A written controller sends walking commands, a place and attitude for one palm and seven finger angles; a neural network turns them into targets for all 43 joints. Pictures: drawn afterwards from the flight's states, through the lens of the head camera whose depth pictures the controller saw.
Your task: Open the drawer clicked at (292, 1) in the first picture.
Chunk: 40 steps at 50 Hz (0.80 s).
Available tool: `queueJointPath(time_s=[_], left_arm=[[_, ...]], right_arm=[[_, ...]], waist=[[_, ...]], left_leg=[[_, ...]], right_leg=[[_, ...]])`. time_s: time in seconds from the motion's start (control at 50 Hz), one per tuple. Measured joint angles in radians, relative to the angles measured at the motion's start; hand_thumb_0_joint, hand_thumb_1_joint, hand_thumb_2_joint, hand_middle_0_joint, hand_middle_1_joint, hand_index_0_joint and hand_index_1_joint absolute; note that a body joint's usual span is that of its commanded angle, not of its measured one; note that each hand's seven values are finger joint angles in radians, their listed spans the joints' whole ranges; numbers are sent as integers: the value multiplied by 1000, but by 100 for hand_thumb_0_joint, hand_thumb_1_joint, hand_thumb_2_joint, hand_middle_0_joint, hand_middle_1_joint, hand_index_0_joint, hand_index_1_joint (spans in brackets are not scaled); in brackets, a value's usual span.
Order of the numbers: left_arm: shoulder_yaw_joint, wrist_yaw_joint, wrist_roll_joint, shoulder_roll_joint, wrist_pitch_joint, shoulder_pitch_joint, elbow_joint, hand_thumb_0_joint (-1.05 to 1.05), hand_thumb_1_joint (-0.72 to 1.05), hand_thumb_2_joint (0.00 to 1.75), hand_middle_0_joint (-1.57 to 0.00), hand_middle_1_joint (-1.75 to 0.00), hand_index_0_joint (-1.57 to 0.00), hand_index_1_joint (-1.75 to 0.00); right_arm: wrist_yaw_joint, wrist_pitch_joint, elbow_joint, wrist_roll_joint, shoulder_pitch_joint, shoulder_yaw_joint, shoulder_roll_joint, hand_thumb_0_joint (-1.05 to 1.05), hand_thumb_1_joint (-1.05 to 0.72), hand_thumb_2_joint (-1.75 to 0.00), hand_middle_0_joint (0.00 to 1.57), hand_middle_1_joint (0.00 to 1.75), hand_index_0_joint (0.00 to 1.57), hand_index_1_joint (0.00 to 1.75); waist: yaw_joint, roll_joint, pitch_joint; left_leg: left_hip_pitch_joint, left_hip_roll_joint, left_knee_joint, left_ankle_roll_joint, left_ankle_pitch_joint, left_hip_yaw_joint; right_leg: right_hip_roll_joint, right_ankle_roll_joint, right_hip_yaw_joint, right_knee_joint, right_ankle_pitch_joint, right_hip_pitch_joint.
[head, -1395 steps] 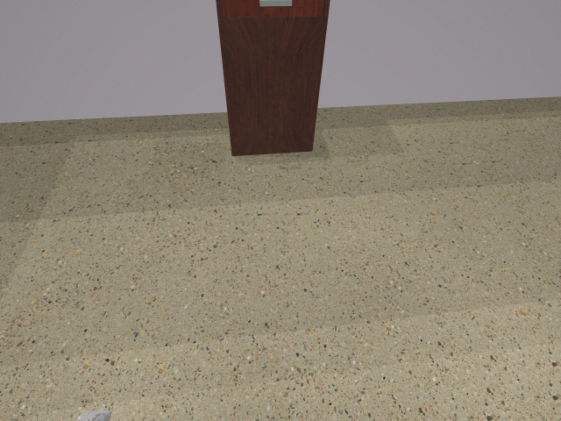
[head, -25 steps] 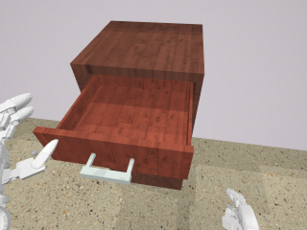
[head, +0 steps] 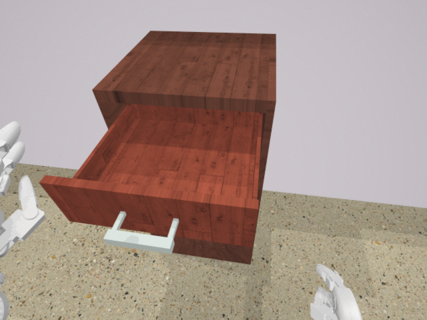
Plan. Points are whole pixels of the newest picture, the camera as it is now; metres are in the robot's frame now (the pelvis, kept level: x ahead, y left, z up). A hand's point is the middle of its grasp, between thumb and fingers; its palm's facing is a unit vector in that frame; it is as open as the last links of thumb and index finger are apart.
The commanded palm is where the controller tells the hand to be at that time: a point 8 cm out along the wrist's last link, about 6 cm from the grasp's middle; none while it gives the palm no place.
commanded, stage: step back with the hand held close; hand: left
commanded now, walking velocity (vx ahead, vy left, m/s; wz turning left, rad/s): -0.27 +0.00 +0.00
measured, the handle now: (143, 230) +0.27 +0.17 +0.03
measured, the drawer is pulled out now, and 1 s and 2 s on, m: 0.28 0.28 0.28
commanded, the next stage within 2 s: stop stepping back and stand still in 1.28 s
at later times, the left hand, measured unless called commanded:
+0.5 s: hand (12, 238) +0.15 +0.25 +0.21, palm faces +0.38 -0.77 -0.52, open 7.4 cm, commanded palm +0.09 +0.30 +0.22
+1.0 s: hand (12, 279) +0.11 +0.22 +0.21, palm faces +0.34 -0.81 -0.48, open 7.4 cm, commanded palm +0.03 +0.28 +0.22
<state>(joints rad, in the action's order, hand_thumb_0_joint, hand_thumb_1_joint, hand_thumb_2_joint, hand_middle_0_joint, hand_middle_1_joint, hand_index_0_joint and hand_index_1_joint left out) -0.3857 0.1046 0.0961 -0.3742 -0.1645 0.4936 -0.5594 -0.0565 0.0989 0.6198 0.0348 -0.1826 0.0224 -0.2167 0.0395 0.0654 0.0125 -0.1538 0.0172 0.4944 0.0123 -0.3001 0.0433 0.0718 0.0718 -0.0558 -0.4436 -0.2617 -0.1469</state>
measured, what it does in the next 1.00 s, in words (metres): walks backwards: right foot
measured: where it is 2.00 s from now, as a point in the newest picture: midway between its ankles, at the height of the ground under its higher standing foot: outside the picture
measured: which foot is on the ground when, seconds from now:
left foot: down 0.00-1.00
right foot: down 0.00-0.74, up 0.76-0.86, down 0.88-1.00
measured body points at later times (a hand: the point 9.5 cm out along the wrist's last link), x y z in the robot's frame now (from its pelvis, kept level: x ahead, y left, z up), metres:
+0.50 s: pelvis -0.04 +0.02 -0.01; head -0.02 +0.02 +0.44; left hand +0.13 +0.29 +0.23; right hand +0.13 -0.22 -0.09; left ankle -0.02 +0.11 -0.74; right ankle -0.01 -0.07 -0.74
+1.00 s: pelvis -0.11 +0.01 -0.01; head -0.07 +0.01 +0.44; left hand +0.09 +0.26 +0.23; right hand +0.07 -0.22 -0.09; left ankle -0.02 +0.12 -0.74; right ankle -0.12 -0.09 -0.74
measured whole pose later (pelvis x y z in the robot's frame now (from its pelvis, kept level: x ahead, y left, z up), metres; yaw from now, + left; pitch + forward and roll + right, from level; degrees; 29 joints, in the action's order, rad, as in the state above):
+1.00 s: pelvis -0.11 +0.01 -0.01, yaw -2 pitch +3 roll -1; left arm -0.48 0.12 0.06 -0.43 -0.27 0.51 -0.70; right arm -0.02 0.11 0.60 -0.01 -0.14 0.03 -0.18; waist -0.01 0.01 -0.04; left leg -0.47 -0.02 0.57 0.01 -0.15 0.01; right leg 0.07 0.04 -0.01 -0.58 -0.31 -0.32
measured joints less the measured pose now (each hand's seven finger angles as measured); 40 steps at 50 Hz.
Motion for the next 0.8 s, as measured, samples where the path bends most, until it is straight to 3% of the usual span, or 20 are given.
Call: queueJointPath(time_s=[0.1,0.26,0.42,0.64,0.8], left_arm=[[-60,5,-15,-28,-60,4,-5,1,89,90,-22,-30,-21,-30],[-46,8,-26,-50,-44,114,-67,1,89,90,-22,-30,-22,-30],[-102,25,-25,-104,-53,126,-127,1,89,90,-22,-30,-22,-30],[-75,45,-35,-52,-66,71,-125,1,89,90,-22,-30,-22,-30],[-113,59,-51,-74,-87,64,-130,1,89,90,-22,-30,-22,-30]], right_arm=[[10,-32,-12,6,2,-13,-19,1,-91,-90,20,30,20,30],[-1,-81,-41,8,-6,-43,-28,1,-91,-90,20,30,20,30],[-6,-77,-63,-2,-13,-33,-2,1,-91,-90,20,30,19,30],[0,-49,-56,-9,-18,-8,7,1,-91,-90,20,30,20,30],[-6,-18,-52,-28,-41,-5,11,1,-91,-90,20,30,20,30]], waist=[[-33,-4,-5],[-70,-40,-12],[-60,-68,-12],[-53,-60,7],[-55,-92,3]], left_leg=[[-68,-2,33,-1,-2,9],[-122,22,36,18,16,-19],[-176,35,63,26,34,-31],[-254,19,139,28,31,-25],[-263,26,125,37,61,-42]], right_leg=[[2,0,-11,-9,10,-55],[-25,-21,13,-64,7,-137],[-39,-30,20,-111,14,-202],[-30,-28,1,-127,45,-248],[-38,-60,32,-194,-12,-266]])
